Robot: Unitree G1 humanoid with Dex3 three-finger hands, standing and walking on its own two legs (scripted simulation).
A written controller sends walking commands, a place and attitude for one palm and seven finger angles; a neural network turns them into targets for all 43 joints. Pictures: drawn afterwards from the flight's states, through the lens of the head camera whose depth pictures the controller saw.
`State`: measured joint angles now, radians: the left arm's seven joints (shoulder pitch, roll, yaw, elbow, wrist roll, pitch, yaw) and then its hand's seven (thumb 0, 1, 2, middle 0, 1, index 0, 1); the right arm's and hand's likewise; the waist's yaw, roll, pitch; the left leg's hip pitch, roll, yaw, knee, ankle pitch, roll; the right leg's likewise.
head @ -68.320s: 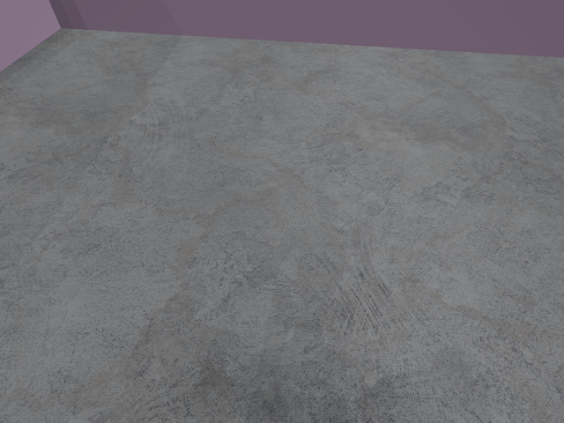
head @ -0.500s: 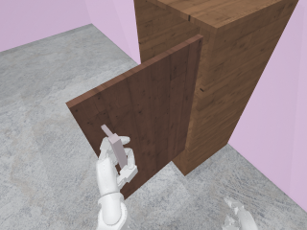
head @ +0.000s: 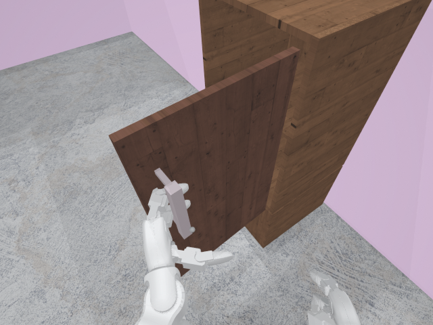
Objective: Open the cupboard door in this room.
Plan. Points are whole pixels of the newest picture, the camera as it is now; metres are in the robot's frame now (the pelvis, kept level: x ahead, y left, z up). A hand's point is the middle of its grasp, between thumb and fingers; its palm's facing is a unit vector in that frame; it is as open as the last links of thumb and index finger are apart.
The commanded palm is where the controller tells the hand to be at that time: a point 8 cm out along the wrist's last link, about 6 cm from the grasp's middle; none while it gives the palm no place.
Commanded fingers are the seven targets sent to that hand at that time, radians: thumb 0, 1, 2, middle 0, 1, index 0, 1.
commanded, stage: open thumb and fingers to let go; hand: left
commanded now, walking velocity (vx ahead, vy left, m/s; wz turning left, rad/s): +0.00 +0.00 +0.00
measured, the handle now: (173, 205) +0.32 +0.09 +0.06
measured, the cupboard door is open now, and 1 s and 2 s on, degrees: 94 97 97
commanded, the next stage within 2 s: slide the hand sideways off the handle in 0.20 s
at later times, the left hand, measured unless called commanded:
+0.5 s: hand (189, 249) +0.24 +0.05 +0.06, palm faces -0.21 -0.98 +0.00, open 16.1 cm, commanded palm +0.23 +0.10 +0.06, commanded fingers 0.00 -0.50 0.30 -0.15 -0.30 -0.15 -0.30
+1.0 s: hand (170, 266) +0.21 +0.08 +0.06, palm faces -0.16 -0.99 +0.03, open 16.1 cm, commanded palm +0.19 +0.15 +0.06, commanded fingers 0.00 -0.50 0.30 -0.15 -0.30 -0.15 -0.30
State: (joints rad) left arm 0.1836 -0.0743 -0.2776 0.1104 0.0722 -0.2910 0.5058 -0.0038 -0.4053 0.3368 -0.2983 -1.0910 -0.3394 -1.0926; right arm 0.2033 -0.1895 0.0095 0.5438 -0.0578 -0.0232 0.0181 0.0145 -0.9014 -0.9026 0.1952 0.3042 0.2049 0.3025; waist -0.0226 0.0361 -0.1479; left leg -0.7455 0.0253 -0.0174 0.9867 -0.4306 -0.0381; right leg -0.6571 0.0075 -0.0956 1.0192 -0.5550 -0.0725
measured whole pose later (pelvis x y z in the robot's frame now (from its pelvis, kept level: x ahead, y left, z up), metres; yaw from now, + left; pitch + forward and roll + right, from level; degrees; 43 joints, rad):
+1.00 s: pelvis +0.00 +0.03 -0.01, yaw -2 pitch +12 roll -1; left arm 0.43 0.08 -0.27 -0.17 -0.03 -0.32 0.06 -0.01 -0.50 0.30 -0.19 -0.32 -0.20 -0.33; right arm 0.26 -0.20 0.03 0.38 -0.01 -0.01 0.02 0.02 -0.90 -0.90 0.20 0.30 0.21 0.30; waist -0.02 0.04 -0.13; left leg -0.81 0.02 0.02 1.09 -0.48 0.01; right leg -0.72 0.00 -0.06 1.09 -0.57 -0.03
